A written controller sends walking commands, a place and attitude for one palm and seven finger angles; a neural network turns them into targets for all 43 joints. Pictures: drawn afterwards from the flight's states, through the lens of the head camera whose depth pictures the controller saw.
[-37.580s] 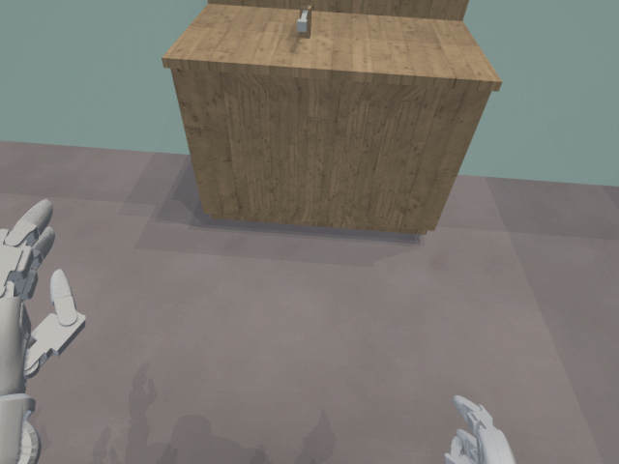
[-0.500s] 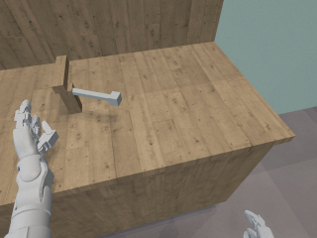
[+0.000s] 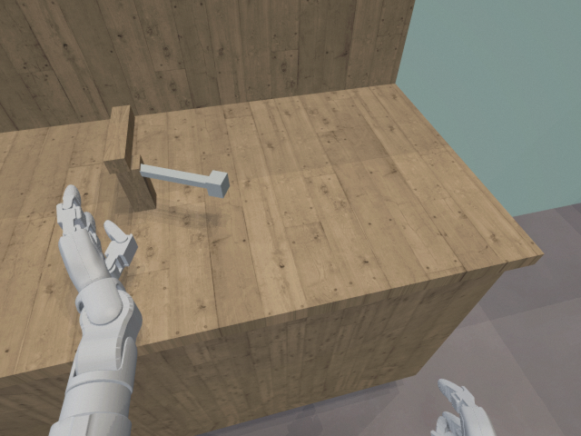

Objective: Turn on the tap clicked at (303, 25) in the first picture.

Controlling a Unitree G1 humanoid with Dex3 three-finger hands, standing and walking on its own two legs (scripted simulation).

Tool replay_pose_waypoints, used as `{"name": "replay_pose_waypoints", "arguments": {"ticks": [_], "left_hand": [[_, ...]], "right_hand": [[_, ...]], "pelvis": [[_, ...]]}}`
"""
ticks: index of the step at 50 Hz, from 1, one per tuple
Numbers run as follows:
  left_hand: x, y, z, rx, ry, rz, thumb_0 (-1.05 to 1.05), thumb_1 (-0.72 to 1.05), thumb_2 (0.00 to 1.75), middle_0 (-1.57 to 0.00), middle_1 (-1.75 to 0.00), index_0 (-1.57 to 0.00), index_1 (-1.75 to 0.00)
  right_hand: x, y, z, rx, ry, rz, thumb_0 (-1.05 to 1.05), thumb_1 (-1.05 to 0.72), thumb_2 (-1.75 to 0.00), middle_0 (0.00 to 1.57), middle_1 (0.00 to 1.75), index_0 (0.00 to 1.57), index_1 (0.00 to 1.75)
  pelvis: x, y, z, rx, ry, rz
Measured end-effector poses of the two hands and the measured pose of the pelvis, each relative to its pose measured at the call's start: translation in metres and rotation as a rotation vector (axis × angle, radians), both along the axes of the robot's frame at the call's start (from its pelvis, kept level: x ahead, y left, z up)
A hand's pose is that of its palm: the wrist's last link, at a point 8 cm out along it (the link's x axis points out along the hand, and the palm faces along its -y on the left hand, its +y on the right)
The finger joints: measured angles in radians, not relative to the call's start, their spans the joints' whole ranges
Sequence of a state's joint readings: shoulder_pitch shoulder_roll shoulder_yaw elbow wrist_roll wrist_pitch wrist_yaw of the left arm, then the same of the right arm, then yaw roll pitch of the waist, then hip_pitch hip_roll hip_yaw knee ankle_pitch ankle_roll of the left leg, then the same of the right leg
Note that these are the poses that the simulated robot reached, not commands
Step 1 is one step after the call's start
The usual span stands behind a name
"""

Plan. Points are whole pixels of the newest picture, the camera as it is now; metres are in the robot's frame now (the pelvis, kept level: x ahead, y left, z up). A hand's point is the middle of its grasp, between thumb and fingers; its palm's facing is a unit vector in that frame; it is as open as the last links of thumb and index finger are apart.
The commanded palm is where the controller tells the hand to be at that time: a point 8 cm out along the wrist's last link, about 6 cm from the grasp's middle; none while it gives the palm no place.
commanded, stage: push the lever round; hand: left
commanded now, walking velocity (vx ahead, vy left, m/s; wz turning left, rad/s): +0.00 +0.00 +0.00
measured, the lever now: (218, 184) +0.45 +0.14 +0.10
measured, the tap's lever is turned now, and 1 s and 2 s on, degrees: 62 62 66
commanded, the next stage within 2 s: none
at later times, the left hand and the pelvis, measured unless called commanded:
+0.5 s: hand (162, 224) +0.37 +0.21 +0.09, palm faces +0.69 -0.73 -0.05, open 7.8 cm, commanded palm +0.32 +0.23 +0.09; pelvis +0.00 +0.00 +0.00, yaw +0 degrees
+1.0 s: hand (190, 207) +0.41 +0.18 +0.09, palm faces +0.76 -0.64 -0.08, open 7.8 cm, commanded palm +0.35 +0.20 +0.09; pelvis +0.00 -0.02 +0.00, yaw -1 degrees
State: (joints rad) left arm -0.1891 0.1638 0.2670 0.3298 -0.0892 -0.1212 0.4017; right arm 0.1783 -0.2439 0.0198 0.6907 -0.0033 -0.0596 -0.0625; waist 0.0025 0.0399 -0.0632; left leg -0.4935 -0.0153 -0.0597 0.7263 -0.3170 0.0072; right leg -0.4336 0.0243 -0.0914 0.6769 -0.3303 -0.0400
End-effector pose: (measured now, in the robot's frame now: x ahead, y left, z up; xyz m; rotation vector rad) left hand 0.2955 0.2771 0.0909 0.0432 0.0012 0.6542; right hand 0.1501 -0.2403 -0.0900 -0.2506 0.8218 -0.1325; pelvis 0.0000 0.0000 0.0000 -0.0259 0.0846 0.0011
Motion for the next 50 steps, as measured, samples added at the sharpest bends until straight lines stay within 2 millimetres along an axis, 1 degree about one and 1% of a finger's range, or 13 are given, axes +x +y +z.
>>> {"name": "replay_pose_waypoints", "arguments": {"ticks": [8, 17, 27, 34, 42, 46, 50], "left_hand": [[0.011, -0.015, 0.002, -0.006, 0.007, 0.012, 0.02, 0.90, 0.90, -0.15, -0.15, -0.15, -0.15], [0.017, -0.032, 0.002, -0.017, 0.027, 0.058, 0.01, 0.90, 0.90, -0.15, -0.15, -0.15, -0.15], [0.028, -0.044, 0.005, -0.016, 0.028, 0.109, 0.02, 0.90, 0.90, -0.15, -0.15, -0.15, -0.15], [0.035, -0.058, 0.004, -0.027, 0.052, 0.130, 0.01, 0.90, 0.90, -0.15, -0.15, -0.15, -0.15], [0.049, -0.074, 0.003, -0.027, 0.068, 0.174, 0.02, 0.90, 0.90, -0.15, -0.15, -0.15, -0.15], [0.057, -0.078, 0.004, -0.032, 0.074, 0.197, 0.02, 0.90, 0.90, -0.15, -0.15, -0.15, -0.15], [0.059, -0.079, 0.005, -0.030, 0.082, 0.219, 0.02, 0.90, 0.90, -0.15, -0.15, -0.15, -0.15]], "right_hand": [[0.001, 0.004, -0.001, 0.008, 0.006, 0.003, 0.01, -0.90, -0.90, 0.20, 0.30, 0.20, 0.30], [-0.006, 0.005, -0.004, 0.019, 0.036, -0.009, 0.01, -0.90, -0.90, 0.20, 0.30, 0.20, 0.30], [-0.017, -0.002, -0.010, 0.018, 0.078, -0.023, 0.01, -0.90, -0.90, 0.20, 0.30, 0.20, 0.30], [-0.023, -0.006, -0.013, 0.026, 0.097, -0.031, 0.01, -0.91, -0.90, 0.20, 0.30, 0.20, 0.30], [-0.027, -0.011, -0.019, 0.031, 0.115, -0.031, 0.01, -0.91, -0.90, 0.20, 0.30, 0.20, 0.30], [-0.031, -0.013, -0.021, 0.037, 0.130, -0.040, 0.01, -0.91, -0.90, 0.20, 0.30, 0.20, 0.30], [-0.037, -0.017, -0.023, 0.045, 0.149, -0.049, 0.01, -0.91, -0.90, 0.20, 0.30, 0.20, 0.30]], "pelvis": [[-0.002, 0.002, 0.000, 0.000, 0.002, 0.001], [-0.002, 0.001, 0.000, 0.001, 0.002, -0.004], [-0.005, -0.002, -0.001, 0.001, 0.011, -0.003], [-0.005, -0.005, -0.001, 0.004, 0.014, -0.003], [-0.008, -0.010, -0.004, 0.007, 0.035, -0.004], [-0.007, -0.013, -0.004, 0.008, 0.047, -0.007], [-0.005, -0.016, -0.004, 0.009, 0.052, -0.010]]}}
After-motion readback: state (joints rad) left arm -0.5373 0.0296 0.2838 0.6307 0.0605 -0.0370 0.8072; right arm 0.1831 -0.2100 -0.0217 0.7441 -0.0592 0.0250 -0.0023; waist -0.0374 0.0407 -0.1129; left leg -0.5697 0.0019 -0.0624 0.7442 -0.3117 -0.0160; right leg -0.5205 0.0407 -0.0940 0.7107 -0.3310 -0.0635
